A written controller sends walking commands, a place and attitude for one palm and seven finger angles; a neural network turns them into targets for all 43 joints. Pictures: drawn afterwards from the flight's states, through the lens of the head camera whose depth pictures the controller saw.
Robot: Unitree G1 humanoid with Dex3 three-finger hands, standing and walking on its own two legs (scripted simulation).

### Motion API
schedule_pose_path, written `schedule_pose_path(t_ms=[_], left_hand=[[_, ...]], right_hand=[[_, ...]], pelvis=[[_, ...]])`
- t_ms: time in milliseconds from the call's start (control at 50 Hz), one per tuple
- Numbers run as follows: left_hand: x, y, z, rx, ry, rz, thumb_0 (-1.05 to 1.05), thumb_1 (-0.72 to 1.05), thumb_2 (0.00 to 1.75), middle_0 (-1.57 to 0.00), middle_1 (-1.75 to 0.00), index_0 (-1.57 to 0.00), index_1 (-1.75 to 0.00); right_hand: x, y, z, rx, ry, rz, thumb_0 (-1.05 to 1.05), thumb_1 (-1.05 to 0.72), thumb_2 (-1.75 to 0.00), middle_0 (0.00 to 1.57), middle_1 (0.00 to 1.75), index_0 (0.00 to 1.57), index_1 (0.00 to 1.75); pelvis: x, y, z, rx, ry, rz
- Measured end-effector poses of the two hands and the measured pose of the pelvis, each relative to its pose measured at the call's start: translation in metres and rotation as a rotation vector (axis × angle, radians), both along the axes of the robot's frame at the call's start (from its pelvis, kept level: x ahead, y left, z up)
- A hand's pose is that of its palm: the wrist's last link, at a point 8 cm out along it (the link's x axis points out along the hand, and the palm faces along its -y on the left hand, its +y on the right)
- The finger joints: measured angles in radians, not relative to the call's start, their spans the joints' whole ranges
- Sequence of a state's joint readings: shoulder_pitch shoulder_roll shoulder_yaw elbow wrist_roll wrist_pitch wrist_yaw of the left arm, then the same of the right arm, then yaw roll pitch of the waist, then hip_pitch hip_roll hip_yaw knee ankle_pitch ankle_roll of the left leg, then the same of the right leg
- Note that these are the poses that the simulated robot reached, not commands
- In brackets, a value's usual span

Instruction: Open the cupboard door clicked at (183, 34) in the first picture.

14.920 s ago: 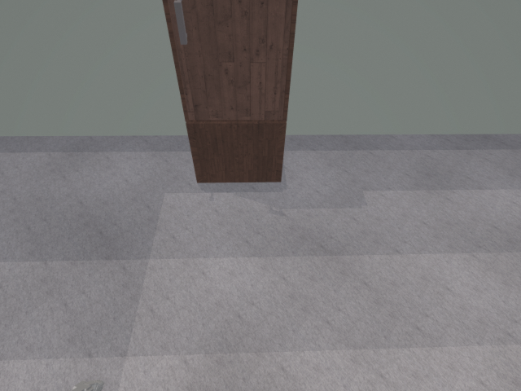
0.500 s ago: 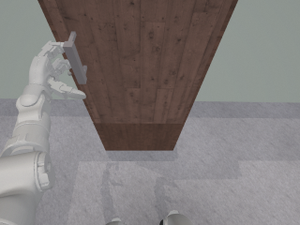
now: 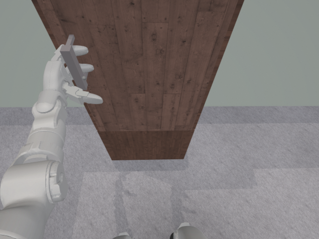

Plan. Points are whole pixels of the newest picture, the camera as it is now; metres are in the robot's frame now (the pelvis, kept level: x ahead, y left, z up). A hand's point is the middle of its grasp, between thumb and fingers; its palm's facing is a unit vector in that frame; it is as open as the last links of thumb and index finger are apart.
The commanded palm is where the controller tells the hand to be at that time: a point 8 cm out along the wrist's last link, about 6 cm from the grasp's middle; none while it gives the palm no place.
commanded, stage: slide the fingers in behind the handle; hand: left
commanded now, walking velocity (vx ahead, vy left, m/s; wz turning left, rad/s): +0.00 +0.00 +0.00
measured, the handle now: (77, 64) +0.54 +0.18 +0.11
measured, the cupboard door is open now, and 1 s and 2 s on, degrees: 0 0 24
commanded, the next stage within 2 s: close the thumb around the handle in 0.42 s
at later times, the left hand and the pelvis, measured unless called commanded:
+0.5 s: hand (84, 77) +0.49 +0.16 +0.11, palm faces -0.05 -1.00 -0.02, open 14.0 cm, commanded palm +0.47 +0.21 +0.11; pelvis +0.00 +0.00 +0.00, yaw +0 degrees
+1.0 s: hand (83, 78) +0.49 +0.16 +0.11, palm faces -0.04 -1.00 -0.01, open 8.1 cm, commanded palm +0.46 +0.21 +0.11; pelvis +0.00 +0.00 +0.00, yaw +0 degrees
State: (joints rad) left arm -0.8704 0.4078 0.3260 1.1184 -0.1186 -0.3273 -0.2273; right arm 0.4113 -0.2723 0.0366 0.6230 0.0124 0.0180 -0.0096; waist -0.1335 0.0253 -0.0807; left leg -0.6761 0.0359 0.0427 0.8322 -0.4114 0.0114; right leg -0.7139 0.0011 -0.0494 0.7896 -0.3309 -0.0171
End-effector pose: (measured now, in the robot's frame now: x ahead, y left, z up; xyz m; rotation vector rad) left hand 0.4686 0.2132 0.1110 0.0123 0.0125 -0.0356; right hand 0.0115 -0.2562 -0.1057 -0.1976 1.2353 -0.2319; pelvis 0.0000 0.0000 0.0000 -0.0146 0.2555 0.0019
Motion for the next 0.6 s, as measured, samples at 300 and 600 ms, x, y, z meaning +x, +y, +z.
schedule_pose_path(t_ms=[300,600], left_hand=[[0.004,0.000,-0.002,0.002,0.004,-0.011,-0.01,-0.50,0.30,-0.30,-1.20,-0.29,-1.20],[0.003,0.000,-0.002,-0.003,0.000,-0.012,-0.01,-0.49,0.31,-0.30,-1.20,-0.29,-1.20]], right_hand=[[0.000,-0.007,0.002,-0.027,0.004,0.007,0.01,-0.90,-0.90,0.20,0.30,0.20,0.29],[0.009,0.000,0.001,-0.013,-0.013,0.009,0.01,-0.90,-0.90,0.20,0.30,0.20,0.29]], pelvis=[[-0.001,-0.001,-0.001,0.000,0.010,0.006],[0.002,0.003,0.000,-0.002,0.006,0.003]])
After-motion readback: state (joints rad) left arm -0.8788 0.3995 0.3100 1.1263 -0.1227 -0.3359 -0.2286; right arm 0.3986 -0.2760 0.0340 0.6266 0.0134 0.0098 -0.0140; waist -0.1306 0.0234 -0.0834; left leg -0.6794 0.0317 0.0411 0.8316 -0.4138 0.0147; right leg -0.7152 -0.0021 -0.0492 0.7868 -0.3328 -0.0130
